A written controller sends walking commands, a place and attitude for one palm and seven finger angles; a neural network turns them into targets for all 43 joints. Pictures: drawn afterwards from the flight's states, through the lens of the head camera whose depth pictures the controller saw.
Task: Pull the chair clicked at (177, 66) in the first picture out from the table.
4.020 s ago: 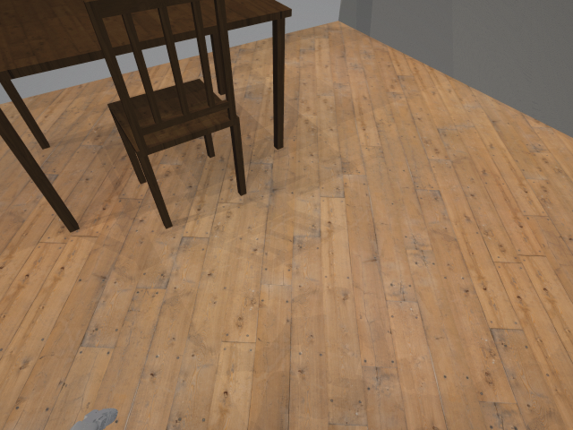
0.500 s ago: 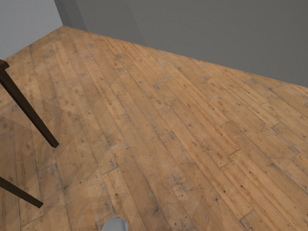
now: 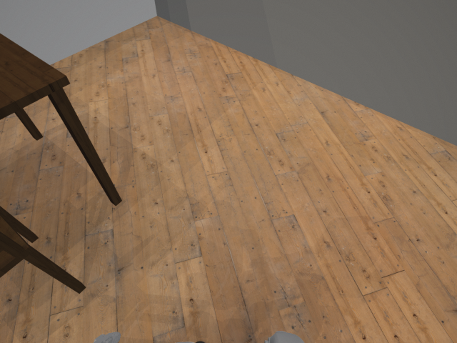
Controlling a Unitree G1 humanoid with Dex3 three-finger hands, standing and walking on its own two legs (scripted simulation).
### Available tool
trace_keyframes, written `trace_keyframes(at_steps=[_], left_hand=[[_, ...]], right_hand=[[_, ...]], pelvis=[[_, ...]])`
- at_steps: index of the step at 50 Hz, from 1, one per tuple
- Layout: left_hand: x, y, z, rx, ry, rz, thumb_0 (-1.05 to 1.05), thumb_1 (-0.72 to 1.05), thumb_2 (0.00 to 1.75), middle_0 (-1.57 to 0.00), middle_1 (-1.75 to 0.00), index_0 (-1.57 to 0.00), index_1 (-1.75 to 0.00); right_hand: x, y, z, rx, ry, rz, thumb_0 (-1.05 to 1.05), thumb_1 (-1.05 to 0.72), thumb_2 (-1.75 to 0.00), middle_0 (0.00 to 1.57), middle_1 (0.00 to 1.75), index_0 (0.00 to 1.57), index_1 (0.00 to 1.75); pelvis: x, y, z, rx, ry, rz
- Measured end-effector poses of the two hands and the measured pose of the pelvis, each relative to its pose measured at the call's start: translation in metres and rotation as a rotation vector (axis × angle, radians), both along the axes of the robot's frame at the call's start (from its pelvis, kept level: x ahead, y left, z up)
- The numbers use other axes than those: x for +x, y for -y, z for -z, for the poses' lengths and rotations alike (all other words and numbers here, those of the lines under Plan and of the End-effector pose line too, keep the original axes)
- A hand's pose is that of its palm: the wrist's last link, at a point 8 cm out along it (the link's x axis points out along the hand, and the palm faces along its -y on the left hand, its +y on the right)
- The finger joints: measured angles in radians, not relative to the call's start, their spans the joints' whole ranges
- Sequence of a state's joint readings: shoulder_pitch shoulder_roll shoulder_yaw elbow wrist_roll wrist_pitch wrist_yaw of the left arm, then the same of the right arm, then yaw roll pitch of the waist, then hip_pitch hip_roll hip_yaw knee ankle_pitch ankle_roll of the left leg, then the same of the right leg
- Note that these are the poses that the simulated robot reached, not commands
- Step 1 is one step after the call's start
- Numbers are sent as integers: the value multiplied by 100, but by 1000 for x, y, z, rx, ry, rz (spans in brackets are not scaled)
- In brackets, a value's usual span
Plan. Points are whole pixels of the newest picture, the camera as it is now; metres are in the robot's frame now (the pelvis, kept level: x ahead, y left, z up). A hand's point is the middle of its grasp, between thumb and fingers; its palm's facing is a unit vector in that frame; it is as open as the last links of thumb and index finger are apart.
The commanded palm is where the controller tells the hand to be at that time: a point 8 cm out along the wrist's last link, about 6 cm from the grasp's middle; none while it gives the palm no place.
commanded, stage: turn to face it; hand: left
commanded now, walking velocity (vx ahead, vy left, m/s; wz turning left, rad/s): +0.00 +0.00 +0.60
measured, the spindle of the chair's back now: out of the picture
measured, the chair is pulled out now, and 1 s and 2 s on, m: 0.00 0.00 0.00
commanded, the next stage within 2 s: take the last steps up to it in 1.36 s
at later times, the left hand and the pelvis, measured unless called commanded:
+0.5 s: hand out of the picture -0.01 +0.16 -0.16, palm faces +0.35 -0.90 -0.25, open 7.3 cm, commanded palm none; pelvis +0.01 -0.05 +0.00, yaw +20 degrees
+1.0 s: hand out of the picture +0.01 +0.22 -0.15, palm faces +0.57 -0.77 -0.28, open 7.4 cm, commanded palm none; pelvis +0.02 -0.03 +0.00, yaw +37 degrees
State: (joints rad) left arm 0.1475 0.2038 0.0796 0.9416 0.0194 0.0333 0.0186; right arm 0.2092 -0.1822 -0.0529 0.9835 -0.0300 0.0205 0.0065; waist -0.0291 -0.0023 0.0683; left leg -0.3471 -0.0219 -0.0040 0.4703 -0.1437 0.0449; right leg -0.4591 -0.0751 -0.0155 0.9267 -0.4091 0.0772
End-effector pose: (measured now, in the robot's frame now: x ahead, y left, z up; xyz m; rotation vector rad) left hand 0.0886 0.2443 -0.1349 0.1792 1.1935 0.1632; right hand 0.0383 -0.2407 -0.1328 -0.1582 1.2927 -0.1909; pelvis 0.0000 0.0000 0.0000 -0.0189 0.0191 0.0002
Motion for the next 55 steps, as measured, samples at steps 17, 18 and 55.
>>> trace_keyframes(at_steps=[17, 18, 55], left_hand=[[-45, 52, -25, 60, 44, -188, 1, 90, 90, -20, -30, -21, -30], [-52, 53, -24, 54, 34, -205, 1, 90, 90, -20, -30, -21, -30], [-119, 24, -28, 129, 115, -600, 1, 91, 90, -20, -30, -20, -30]], right_hand=[[85, 66, 8, 14, 20, -211, 0, -91, -89, 20, 29, 20, 29], [91, 65, 7, 10, 18, -231, 0, -91, -89, 20, 29, 20, 29], [190, -20, 20, 24, 9, -678, 1, -90, -89, 20, 30, 20, 29]], pelvis=[[13, 56, -3, 62, 13, -242], [13, 57, -3, 63, 13, -256], [26, 50, 8, 35, 0, -704]])
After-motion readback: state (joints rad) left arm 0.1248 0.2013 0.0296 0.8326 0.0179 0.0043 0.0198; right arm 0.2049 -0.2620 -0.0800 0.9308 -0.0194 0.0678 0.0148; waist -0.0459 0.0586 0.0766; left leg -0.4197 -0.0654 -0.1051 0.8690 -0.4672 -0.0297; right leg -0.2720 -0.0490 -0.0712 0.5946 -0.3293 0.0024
